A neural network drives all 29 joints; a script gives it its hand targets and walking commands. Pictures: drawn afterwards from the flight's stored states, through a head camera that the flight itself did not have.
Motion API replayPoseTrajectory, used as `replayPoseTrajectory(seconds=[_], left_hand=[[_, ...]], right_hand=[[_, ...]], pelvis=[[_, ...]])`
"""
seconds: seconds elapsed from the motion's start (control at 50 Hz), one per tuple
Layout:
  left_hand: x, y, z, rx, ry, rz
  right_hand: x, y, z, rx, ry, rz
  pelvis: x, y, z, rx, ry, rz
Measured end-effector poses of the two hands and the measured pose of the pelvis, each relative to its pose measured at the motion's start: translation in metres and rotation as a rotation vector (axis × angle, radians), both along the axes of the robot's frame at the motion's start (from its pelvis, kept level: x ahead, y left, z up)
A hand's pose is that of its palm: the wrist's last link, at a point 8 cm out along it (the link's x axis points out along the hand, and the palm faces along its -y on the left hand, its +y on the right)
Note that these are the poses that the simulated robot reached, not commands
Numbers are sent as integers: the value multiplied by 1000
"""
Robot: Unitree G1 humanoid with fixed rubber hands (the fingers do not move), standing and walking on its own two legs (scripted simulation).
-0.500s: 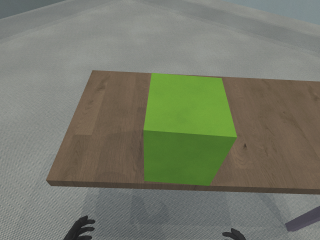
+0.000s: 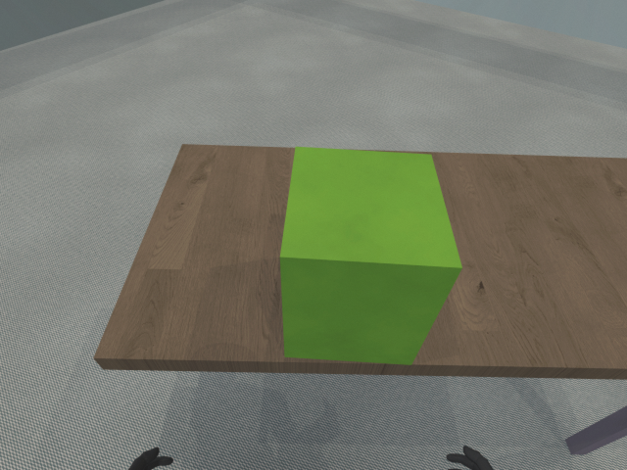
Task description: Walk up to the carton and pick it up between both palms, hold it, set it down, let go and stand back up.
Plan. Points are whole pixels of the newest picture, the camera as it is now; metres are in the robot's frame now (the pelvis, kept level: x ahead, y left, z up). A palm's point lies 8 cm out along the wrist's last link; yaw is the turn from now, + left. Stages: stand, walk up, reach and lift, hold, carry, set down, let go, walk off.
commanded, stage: stand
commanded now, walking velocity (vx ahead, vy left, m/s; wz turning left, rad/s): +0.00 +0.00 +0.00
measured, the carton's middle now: (355, 259) +0.43 -0.05 +0.02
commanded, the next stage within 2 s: walk up in 1.48 s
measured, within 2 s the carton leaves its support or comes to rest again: neither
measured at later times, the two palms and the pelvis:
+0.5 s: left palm out of the picture +0.10 +0.23 -0.10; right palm out of the picture +0.08 -0.24 -0.10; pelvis -0.01 +0.00 +0.00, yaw +0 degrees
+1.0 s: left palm out of the picture +0.06 +0.23 -0.11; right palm out of the picture +0.08 -0.23 -0.10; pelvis -0.02 +0.00 +0.01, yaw +0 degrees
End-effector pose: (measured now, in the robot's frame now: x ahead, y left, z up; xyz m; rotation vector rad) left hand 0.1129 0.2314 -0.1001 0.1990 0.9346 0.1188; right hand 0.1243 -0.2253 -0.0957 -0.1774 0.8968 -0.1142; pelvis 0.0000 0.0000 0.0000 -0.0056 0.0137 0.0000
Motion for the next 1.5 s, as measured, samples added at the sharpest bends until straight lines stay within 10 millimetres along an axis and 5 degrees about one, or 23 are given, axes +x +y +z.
replayPoseTrajectory(seconds=[0.46, 0.62, 0.94, 1.5], left_hand=[[-15, 1, 3, 9, 21, 10], [-15, -5, 1, -22, 5, 12], [-56, 5, -6, 1, 116, 66], [-60, 4, -7, 13, 157, 71]], right_hand=[[-43, -10, -7, -9, 83, -35], [-37, -8, 0, -18, 54, -26], [-41, -3, -5, 1, 72, -30], [-82, -19, -16, -5, 206, -92]], pelvis=[[-14, -2, 4, -1, -10, 5], [-16, 0, 5, -1, -24, 7], [-21, -1, 7, 1, -16, 6], [-17, -7, 11, 5, -26, 3]])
